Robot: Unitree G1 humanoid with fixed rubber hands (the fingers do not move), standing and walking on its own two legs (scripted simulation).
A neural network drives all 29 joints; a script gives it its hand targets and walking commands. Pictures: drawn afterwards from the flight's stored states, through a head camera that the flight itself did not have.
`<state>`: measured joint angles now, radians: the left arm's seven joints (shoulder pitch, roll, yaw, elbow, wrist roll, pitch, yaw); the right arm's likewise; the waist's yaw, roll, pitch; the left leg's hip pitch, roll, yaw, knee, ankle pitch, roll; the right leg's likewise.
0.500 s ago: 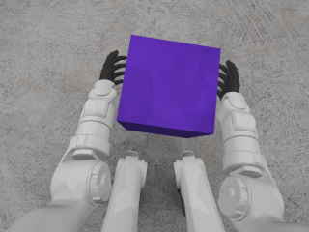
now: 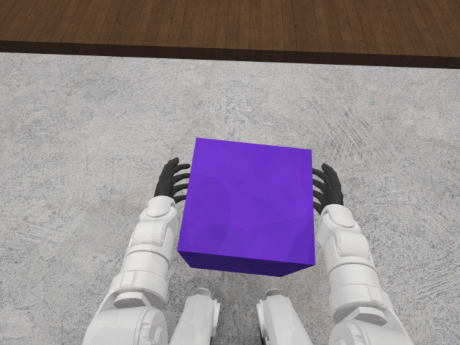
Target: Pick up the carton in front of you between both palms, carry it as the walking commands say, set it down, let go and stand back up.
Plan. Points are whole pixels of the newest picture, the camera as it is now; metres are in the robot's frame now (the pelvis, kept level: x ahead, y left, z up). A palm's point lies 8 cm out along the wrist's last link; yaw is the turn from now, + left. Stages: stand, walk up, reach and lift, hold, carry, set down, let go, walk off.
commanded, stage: reach and lift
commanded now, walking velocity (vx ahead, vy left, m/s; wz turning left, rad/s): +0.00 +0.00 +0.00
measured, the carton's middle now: (243, 215) +0.38 -0.01 -0.12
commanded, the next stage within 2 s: hold in 1.64 s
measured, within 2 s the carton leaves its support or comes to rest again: neither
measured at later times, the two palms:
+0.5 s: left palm (137, 182) +0.35 +0.14 +0.11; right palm (368, 183) +0.35 -0.16 +0.11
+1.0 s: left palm (119, 175) +0.33 +0.14 +0.16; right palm (393, 172) +0.33 -0.16 +0.17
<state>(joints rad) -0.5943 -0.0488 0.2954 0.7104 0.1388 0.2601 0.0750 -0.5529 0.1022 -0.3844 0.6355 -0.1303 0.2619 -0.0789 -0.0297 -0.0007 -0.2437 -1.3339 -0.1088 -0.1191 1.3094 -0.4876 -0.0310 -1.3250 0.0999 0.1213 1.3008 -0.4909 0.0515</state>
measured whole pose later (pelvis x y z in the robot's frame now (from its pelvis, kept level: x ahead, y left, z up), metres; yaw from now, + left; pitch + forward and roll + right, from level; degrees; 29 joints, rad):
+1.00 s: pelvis +0.03 -0.01 +0.14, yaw +0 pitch -4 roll +0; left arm -0.32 -0.16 0.30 0.41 0.29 0.61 0.01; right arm -0.34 0.17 -0.33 0.41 -0.30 0.60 0.00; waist 0.00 0.00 0.00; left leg -0.18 -0.05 -0.15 0.47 -0.22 -0.01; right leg -0.18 0.05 0.15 0.47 -0.22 0.01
